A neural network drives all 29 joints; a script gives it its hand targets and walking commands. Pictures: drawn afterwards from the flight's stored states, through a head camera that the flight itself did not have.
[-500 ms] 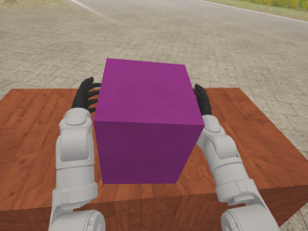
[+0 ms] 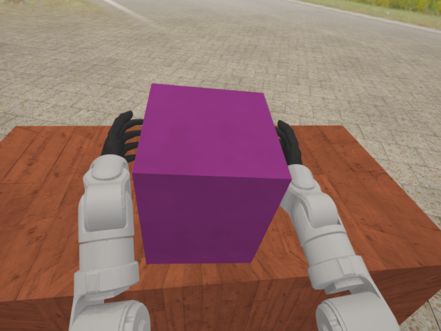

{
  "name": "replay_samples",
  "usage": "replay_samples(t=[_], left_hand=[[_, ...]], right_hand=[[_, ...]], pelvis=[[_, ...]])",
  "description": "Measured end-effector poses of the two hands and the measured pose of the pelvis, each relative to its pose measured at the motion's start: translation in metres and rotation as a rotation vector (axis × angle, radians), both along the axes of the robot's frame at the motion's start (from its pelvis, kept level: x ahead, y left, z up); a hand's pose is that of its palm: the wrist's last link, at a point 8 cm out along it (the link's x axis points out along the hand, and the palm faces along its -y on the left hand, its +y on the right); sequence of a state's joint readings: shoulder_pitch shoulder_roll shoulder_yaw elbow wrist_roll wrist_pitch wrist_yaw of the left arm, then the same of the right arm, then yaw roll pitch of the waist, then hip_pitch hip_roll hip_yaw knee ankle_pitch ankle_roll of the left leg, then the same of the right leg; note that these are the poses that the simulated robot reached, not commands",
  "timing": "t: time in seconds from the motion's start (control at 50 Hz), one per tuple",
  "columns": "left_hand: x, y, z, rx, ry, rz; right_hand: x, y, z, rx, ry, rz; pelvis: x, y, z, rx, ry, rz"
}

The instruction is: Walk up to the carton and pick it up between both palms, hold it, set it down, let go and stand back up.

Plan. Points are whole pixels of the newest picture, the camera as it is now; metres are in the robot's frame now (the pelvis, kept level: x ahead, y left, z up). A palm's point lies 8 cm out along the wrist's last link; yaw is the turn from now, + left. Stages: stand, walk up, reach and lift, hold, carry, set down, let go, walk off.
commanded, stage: hold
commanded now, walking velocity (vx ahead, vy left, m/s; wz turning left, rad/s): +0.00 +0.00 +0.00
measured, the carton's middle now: (204, 178) +0.36 +0.01 +0.15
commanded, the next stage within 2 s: set down in 1.46 s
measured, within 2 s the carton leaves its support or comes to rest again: neither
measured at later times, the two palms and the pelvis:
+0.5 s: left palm (116, 159) +0.35 +0.15 +0.21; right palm (289, 166) +0.35 -0.14 +0.19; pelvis +0.00 +0.00 +0.00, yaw +0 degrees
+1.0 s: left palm (113, 157) +0.36 +0.16 +0.21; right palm (284, 164) +0.36 -0.13 +0.19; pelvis +0.00 +0.00 +0.00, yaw +0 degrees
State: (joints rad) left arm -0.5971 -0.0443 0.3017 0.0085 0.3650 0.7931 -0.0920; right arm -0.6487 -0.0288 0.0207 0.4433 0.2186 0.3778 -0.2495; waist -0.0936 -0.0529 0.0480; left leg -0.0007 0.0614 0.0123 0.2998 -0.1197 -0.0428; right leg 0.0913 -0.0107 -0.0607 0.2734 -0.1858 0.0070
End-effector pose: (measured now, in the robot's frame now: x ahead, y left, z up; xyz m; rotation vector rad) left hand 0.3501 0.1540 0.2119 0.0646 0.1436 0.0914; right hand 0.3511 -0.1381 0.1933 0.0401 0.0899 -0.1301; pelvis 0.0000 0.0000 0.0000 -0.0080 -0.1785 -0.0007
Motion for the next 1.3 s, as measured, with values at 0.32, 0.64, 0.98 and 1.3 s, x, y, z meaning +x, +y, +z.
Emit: replay_samples(t=[0.32, 0.64, 0.98, 1.3], left_hand=[[-0.003, 0.002, 0.001, -0.002, 0.003, 0.008], [-0.001, -0.004, 0.003, 0.001, -0.009, 0.000], [0.004, 0.005, -0.003, -0.018, 0.024, 0.004], [0.006, 0.010, -0.004, -0.019, 0.000, 0.011]], right_hand=[[-0.002, 0.002, 0.001, 0.004, 0.003, 0.005], [-0.002, -0.004, 0.002, 0.002, -0.010, -0.002], [0.003, 0.005, -0.002, -0.017, 0.023, 0.001], [0.009, 0.010, 0.004, -0.008, -0.002, 0.008]], pelvis=[[-0.003, 0.001, 0.000, 0.001, -0.001, -0.005], [0.000, -0.001, 0.000, 0.001, -0.004, -0.003], [-0.004, 0.001, 0.000, 0.003, 0.013, -0.005], [0.010, 0.007, 0.000, 0.000, -0.004, 0.003]])
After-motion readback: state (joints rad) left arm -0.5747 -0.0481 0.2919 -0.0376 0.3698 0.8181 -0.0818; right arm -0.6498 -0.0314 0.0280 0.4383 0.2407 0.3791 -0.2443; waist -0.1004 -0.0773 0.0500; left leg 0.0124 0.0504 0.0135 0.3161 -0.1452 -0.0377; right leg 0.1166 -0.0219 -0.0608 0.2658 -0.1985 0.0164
